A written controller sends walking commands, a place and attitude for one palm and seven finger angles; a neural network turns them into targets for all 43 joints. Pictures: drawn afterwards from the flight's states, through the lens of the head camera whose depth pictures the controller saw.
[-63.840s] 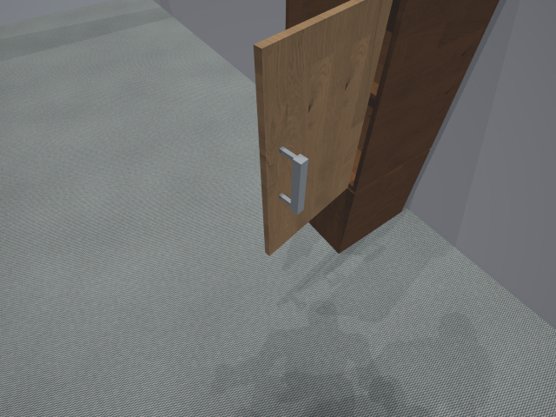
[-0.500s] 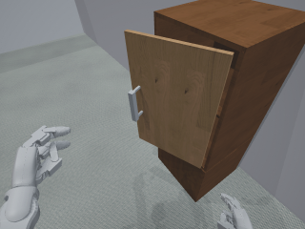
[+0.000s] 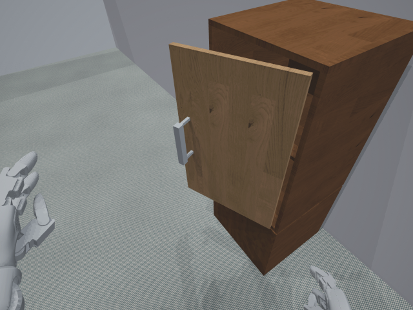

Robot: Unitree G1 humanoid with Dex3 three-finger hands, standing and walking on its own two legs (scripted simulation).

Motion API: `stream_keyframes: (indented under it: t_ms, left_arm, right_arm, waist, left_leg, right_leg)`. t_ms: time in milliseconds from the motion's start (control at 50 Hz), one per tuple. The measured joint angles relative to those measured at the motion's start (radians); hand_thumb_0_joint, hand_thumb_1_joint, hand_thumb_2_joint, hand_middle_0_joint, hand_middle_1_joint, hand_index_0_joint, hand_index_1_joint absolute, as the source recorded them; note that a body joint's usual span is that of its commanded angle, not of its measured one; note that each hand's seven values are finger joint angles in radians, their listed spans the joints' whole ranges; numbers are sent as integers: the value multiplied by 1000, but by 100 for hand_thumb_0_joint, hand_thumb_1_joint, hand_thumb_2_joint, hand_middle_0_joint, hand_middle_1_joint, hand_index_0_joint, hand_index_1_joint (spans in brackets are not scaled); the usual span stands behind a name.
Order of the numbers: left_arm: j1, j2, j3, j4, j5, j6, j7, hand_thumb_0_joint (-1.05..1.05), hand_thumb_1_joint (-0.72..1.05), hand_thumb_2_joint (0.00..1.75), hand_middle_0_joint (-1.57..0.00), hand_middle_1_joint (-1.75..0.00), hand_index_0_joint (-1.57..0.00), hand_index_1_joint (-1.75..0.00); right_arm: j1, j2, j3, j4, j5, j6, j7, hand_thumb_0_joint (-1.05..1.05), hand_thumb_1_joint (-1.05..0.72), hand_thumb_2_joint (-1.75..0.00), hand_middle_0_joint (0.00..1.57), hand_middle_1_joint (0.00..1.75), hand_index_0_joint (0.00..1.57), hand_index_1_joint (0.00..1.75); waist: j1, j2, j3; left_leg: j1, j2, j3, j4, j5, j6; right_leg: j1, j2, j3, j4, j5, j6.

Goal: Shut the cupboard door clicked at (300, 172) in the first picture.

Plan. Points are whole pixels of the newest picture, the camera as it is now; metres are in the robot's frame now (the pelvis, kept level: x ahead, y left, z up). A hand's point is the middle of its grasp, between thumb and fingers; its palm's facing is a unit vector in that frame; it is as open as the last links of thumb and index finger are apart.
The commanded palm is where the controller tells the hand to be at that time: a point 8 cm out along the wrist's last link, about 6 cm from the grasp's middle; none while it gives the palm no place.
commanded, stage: draw the hand back to the body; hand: left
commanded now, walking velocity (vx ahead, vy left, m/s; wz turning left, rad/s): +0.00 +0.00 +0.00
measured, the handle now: (184, 141) +0.63 +0.16 -0.05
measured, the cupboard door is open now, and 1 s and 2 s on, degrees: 23 23 23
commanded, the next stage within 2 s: step back with the hand held close in 0.02 s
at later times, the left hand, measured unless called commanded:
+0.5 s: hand (35, 222) +0.19 +0.28 +0.16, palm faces +0.37 -0.78 -0.51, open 7.4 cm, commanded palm +0.12 +0.32 +0.17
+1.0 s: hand out of the picture +0.09 +0.28 +0.17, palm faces +0.52 -0.75 -0.42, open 7.4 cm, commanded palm +0.03 +0.31 +0.17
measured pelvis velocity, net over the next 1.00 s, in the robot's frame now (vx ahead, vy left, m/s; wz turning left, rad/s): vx -0.11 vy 0.01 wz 0.02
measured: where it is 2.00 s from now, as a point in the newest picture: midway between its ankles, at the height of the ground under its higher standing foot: outside the picture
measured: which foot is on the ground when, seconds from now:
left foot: down 0.00-1.00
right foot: down 0.00-1.00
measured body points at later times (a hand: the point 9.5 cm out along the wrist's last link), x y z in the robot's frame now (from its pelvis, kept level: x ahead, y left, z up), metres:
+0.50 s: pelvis -0.02 +0.02 -0.01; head -0.01 +0.01 +0.44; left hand +0.16 +0.32 +0.18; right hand +0.15 -0.23 -0.09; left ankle -0.02 +0.12 -0.74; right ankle -0.01 -0.12 -0.74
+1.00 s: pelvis -0.11 +0.01 -0.02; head -0.12 +0.01 +0.43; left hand +0.05 +0.31 +0.19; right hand +0.05 -0.23 -0.10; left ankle -0.03 +0.12 -0.74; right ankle -0.01 -0.11 -0.74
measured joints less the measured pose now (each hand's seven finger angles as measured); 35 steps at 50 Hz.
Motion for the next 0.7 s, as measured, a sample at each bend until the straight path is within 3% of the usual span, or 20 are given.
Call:
stream_keyframes:
  t_ms: [180, 300, 420, 560, 700]
  left_arm:
    - [-25, 15, 43, 32, -5, -28, -7, 2, 89, 90, -21, -31, -21, -31]
    - [11, 16, 55, 30, 1, -78, -1, 2, 89, 90, -21, -31, -21, -31]
    - [80, 53, 49, -44, -2, -83, 4, 2, 89, 90, -22, -31, -22, -31]
    - [77, 121, 110, -82, -11, -84, 18, 2, 89, 90, -22, -31, -22, -31]
    - [71, 98, 111, -70, 4, -102, 25, 2, 89, 90, -21, -31, -21, -31]
  right_arm:
    - [-8, -2, -2, -10, 10, 11, 5, 1, -91, -90, 20, 30, 20, 30]
    - [-27, -27, -18, -26, 9, 55, 19, 1, -91, -90, 20, 30, 20, 30]
    - [-30, -36, -41, -46, 10, 105, 2, 1, -91, -90, 20, 30, 20, 30]
    - [-38, -19, -36, -87, 11, 134, -7, 1, -91, -90, 20, 30, 20, 30]
    - [-28, -3, -14, -102, 12, 118, -2, 1, -91, -90, 20, 30, 20, 30]
  waist:
    - [-8, 15, 11]
    - [-40, 26, -1]
    - [-58, -9, 3]
    - [-65, -37, 2]
    - [-63, -47, -10]
  left_leg:
    - [-1, 7, 2, -1, 4, -3]
    - [-112, 15, -6, 63, -11, 3]
    - [-146, -10, 15, 71, -6, 20]
    - [-181, -21, 34, 97, 7, 35]
    - [-236, -18, 36, 145, 21, 44]
  right_leg:
    - [0, 7, 2, -7, 8, -3]
    - [-82, 14, -6, 1, 22, 0]
    - [-139, -12, 15, 46, 13, 21]
    - [-184, -23, 34, 84, 29, 33]
    - [-231, -22, 35, 116, 50, 38]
